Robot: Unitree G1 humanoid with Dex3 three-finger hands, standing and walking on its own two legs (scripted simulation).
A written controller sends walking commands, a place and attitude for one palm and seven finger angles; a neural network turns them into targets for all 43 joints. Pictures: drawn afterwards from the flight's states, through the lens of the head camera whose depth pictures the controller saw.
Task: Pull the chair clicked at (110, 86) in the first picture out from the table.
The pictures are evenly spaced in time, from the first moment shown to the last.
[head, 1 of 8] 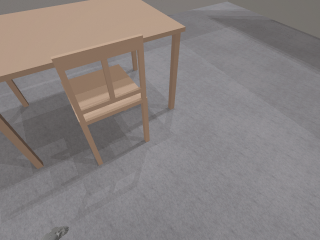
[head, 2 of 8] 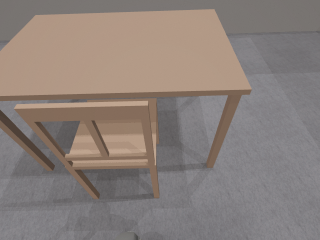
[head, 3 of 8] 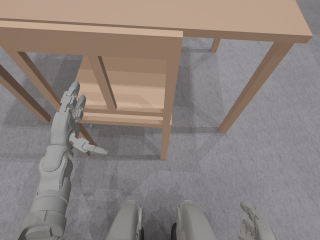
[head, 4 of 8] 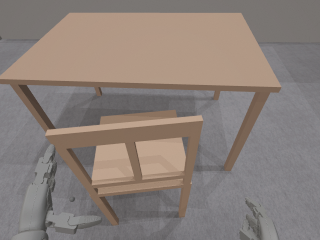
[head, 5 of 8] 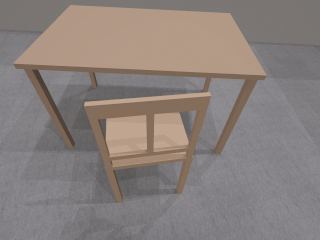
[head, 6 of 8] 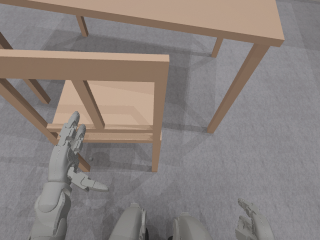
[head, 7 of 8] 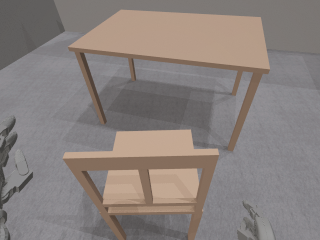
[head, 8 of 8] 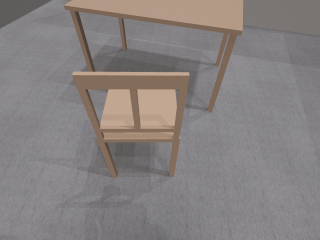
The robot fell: no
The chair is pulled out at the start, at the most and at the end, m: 0.00 0.55 0.55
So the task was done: yes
